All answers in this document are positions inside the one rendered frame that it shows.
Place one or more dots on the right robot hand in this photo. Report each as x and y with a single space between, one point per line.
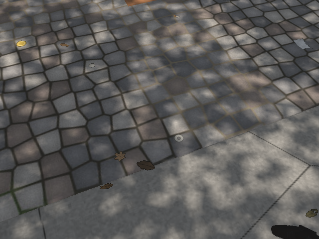
293 232

